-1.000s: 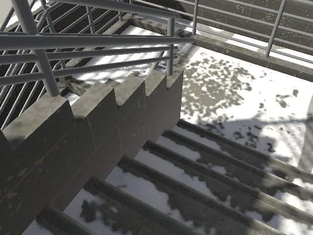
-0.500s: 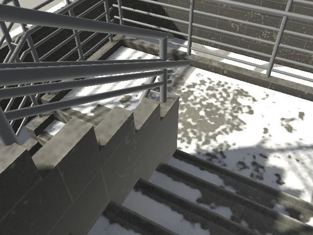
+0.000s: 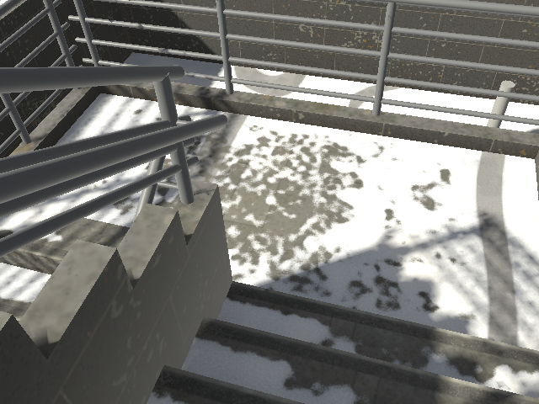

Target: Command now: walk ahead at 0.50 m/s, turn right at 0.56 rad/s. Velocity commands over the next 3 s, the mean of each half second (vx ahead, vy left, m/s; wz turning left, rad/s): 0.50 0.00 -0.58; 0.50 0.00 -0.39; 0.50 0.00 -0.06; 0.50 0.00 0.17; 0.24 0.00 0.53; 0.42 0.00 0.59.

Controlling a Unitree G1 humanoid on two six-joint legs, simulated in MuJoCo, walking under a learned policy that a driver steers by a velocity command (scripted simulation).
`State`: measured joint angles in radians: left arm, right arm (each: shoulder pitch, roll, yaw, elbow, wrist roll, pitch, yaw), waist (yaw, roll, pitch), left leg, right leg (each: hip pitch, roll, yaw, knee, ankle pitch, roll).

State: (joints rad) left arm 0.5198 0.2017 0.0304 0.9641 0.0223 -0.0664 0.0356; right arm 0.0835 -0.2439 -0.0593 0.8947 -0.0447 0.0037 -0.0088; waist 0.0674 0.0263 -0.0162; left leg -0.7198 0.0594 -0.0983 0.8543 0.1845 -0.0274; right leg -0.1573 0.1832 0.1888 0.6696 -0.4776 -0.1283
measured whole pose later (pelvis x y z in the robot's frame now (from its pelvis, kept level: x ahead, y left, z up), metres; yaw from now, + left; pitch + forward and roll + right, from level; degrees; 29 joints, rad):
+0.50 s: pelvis +0.28 +0.06 -0.18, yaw -16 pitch -1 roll +1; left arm 0.22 0.25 0.07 0.92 0.06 0.03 -0.01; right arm 0.54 -0.21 -0.04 1.00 0.00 -0.08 -0.01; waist 0.00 -0.04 0.02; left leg -0.24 -0.02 0.14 0.75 -0.50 0.07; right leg -0.82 0.02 0.11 1.22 0.06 -0.09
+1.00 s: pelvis +0.52 -0.04 -0.35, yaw -26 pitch -2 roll +0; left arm 0.38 0.18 0.02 1.05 0.01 -0.04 0.00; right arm 0.33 -0.18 -0.03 0.99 -0.05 0.00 -0.02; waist -0.04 0.02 0.01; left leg -0.73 0.08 -0.07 1.23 -0.20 0.01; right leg -0.26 0.12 -0.05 0.68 -0.39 -0.13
